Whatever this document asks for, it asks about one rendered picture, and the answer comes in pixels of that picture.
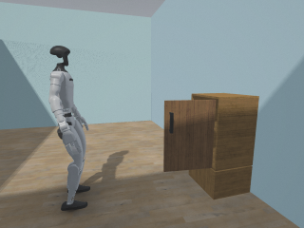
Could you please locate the handle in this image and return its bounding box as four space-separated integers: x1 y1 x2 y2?
169 112 174 134

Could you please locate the cupboard door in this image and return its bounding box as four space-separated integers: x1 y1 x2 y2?
163 100 216 172

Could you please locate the robot left foot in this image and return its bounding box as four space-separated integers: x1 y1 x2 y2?
67 184 90 193

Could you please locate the right robot upper arm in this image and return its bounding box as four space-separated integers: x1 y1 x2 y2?
48 71 64 105

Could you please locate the robot right forearm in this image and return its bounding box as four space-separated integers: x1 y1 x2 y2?
50 96 70 133

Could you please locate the robot left forearm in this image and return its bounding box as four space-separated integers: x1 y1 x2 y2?
70 102 81 119

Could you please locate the robot torso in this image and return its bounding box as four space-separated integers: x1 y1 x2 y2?
55 68 75 128

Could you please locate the robot left hand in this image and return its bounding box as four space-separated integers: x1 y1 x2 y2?
76 116 89 131

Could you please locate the robot right hand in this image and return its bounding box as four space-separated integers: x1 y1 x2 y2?
62 130 82 157

